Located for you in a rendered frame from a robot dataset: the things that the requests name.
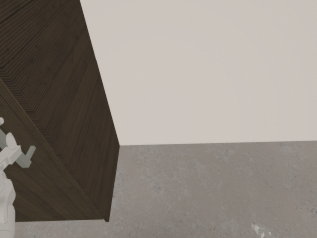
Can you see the robot left forearm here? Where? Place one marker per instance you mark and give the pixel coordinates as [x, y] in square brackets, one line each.
[7, 210]

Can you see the left robot hand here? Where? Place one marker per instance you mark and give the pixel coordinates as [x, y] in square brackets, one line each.
[9, 154]

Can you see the right robot hand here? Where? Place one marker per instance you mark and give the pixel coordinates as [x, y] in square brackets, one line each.
[262, 231]

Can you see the wardrobe door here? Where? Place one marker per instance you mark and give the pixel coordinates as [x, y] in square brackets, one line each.
[45, 190]

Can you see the handle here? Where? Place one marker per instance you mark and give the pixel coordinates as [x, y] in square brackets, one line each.
[23, 160]

